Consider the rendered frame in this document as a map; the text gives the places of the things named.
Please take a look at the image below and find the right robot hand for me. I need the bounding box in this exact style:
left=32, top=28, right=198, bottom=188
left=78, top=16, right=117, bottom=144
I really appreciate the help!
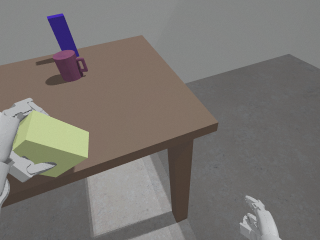
left=239, top=195, right=279, bottom=240

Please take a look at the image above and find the left robot forearm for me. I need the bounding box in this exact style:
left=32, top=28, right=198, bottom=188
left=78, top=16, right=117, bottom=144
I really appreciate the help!
left=0, top=162, right=10, bottom=213

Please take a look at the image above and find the table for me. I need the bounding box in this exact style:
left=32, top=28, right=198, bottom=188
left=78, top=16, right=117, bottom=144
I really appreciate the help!
left=0, top=35, right=219, bottom=223

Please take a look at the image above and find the left robot hand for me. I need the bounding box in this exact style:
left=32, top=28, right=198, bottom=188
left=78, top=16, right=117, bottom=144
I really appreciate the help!
left=0, top=98, right=57, bottom=183

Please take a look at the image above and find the sponge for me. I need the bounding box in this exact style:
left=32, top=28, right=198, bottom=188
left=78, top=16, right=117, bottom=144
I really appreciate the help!
left=12, top=110, right=89, bottom=178

